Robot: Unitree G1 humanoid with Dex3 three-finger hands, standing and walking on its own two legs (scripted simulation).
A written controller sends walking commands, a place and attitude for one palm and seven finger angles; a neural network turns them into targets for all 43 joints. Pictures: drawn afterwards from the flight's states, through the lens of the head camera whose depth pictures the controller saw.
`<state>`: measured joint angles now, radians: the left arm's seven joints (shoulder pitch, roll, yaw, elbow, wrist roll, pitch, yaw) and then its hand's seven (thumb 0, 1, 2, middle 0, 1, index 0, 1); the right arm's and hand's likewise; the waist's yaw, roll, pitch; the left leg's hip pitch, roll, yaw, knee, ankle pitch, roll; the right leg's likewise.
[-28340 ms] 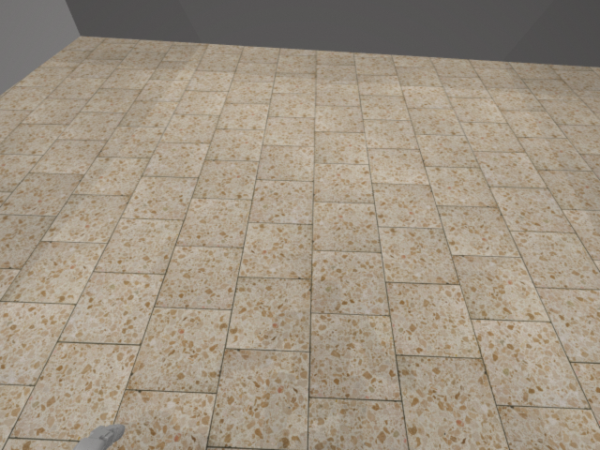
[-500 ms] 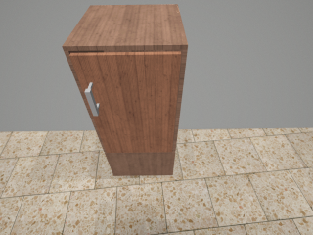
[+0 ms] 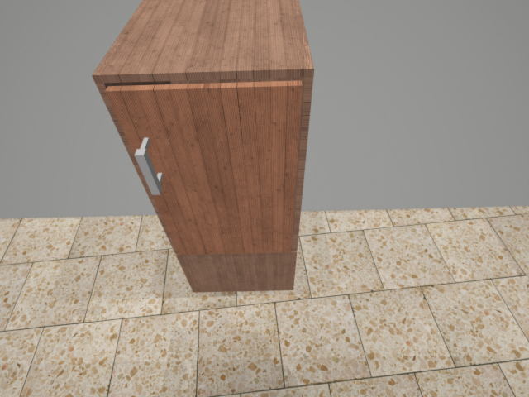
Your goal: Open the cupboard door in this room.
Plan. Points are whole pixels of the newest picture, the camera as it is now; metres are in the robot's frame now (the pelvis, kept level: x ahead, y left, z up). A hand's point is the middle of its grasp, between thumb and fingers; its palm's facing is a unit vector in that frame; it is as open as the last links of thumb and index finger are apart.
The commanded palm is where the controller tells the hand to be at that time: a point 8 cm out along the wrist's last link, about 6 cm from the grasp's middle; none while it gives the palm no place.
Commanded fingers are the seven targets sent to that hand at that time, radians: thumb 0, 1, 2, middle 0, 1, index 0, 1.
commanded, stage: shuffle to correct the standing spot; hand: left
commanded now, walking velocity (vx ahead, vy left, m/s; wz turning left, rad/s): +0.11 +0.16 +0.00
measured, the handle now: (151, 166) +0.56 +0.28 -0.01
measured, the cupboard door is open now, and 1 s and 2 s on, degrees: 0 0 0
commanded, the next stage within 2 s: come to a stop and stand still in 0.14 s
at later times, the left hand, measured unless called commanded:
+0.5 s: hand out of the picture +0.09 +0.22 -0.17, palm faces +0.06 -0.97 -0.25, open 7.3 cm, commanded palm none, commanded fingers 0.00 0.90 0.90 -0.20 -0.30 -0.20 -0.30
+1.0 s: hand out of the picture +0.08 +0.22 -0.16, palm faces +0.06 -0.96 -0.27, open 7.3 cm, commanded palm none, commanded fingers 0.00 0.90 0.90 -0.20 -0.30 -0.20 -0.30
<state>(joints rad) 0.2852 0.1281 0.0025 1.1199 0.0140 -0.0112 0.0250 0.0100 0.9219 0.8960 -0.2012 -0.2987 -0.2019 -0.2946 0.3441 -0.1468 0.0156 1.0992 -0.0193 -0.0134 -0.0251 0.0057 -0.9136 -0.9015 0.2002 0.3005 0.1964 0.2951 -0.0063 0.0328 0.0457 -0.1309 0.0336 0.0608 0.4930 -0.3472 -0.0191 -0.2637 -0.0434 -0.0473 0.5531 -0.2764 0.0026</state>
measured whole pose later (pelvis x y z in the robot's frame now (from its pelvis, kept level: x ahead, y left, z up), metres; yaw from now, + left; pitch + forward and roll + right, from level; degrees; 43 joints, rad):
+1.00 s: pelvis +0.04 +0.02 -0.01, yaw +1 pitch -2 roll +0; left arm 0.29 0.19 0.01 0.94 0.02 0.00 0.04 0.01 0.91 0.90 -0.20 -0.30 -0.20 -0.29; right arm 0.24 -0.22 -0.04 0.95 -0.02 0.02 -0.03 0.01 -0.92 -0.90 0.20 0.30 0.20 0.30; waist 0.00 0.03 0.00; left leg -0.26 0.04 0.02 0.61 -0.32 0.00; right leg -0.22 0.01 -0.09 0.61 -0.36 -0.05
